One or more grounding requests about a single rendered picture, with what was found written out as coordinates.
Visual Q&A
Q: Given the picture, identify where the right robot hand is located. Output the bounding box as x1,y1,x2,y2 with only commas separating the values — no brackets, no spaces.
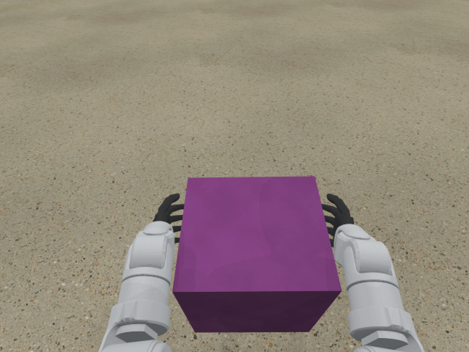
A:
322,194,354,247

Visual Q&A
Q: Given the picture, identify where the robot left forearm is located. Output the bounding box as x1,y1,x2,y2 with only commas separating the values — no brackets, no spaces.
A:
98,221,175,352

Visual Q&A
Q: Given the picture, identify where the carton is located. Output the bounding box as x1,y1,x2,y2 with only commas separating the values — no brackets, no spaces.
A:
172,176,342,333

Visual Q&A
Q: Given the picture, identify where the robot right forearm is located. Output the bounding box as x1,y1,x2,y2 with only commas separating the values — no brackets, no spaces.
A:
333,224,425,352

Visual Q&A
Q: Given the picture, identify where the left robot hand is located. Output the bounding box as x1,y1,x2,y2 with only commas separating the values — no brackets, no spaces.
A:
153,194,184,243

